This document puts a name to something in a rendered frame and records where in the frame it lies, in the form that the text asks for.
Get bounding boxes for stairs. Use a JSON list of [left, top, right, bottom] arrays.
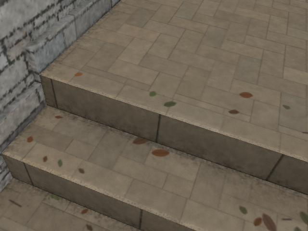
[[0, 75, 308, 231]]

